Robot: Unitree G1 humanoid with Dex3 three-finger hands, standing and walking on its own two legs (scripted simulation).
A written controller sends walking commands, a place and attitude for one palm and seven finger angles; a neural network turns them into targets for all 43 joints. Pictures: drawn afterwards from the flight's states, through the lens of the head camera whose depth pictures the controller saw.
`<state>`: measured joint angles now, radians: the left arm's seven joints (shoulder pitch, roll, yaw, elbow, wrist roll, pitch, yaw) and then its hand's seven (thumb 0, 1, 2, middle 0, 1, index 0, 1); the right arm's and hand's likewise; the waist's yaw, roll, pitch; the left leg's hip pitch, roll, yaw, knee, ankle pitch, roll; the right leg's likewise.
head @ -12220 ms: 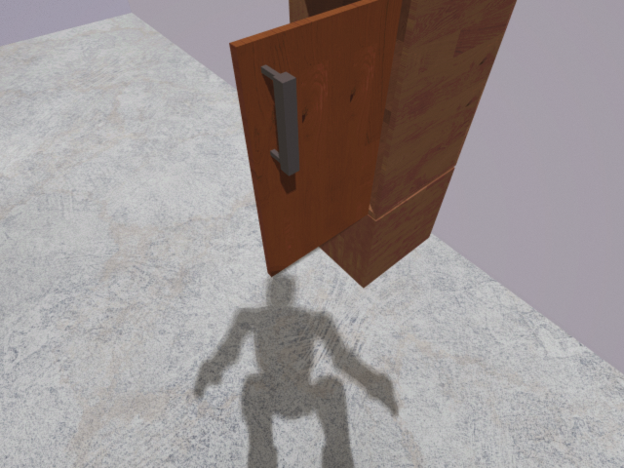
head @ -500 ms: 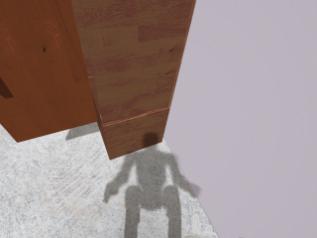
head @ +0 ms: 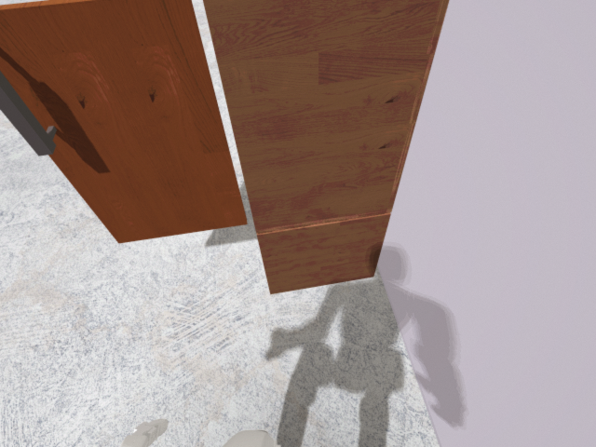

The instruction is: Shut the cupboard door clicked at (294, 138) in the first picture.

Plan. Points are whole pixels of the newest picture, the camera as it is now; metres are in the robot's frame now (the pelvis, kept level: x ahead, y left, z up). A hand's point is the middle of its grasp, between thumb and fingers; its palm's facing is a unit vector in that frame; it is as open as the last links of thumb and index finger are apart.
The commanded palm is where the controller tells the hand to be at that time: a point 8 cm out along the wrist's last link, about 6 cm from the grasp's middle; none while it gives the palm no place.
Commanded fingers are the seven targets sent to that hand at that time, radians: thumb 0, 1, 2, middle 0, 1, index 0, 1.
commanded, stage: turn to face it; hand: left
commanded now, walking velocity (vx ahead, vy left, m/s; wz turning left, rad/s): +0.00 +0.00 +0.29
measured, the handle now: (19, 101) +0.61 +0.48 +0.13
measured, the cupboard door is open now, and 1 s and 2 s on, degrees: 90 90 90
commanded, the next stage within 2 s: take the last steps up to it in 0.14 s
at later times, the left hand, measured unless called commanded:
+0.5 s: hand out of the picture +0.03 +0.22 -0.16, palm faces +0.21 -0.95 -0.24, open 7.3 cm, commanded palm none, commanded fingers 0.00 0.90 0.90 -0.20 -0.30 -0.20 -0.30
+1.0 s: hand out of the picture +0.07 +0.28 -0.18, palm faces +0.29 -0.93 -0.20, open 7.4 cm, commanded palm none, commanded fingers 0.00 0.90 0.90 -0.20 -0.30 -0.20 -0.30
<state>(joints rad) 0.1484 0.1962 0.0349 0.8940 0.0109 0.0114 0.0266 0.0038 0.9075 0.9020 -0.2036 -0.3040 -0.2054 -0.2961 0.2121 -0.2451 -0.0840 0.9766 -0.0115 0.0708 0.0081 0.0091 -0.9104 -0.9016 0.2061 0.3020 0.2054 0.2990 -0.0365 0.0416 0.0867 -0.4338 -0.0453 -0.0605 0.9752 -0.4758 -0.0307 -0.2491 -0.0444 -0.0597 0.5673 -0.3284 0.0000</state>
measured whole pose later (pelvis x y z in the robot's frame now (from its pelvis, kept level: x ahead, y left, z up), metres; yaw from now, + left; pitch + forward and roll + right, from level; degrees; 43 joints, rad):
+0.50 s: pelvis +0.03 +0.01 +0.00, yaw +9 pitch +0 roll +0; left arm 0.24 0.23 0.06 0.98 0.02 0.03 -0.01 0.01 0.91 0.90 -0.20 -0.30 -0.20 -0.30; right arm 0.14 -0.19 -0.02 0.96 -0.03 0.01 0.00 0.00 -0.91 -0.90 0.21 0.30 0.21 0.30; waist 0.03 0.00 0.07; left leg -0.23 -0.01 0.02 0.53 -0.30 0.02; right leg -0.35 -0.08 -0.08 0.82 -0.49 0.03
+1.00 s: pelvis +0.14 +0.10 -0.01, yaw +13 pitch +1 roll +1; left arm 0.32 0.21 0.06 1.09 0.02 0.01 0.01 0.01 0.91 0.90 -0.20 -0.30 -0.21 -0.30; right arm 0.18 -0.17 -0.03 0.97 -0.03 -0.03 0.00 0.01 -0.91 -0.90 0.20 0.30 0.20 0.30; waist 0.03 -0.06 0.06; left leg -0.33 0.03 0.14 0.59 -0.28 0.03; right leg -0.36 -0.15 -0.06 1.08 -0.50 0.02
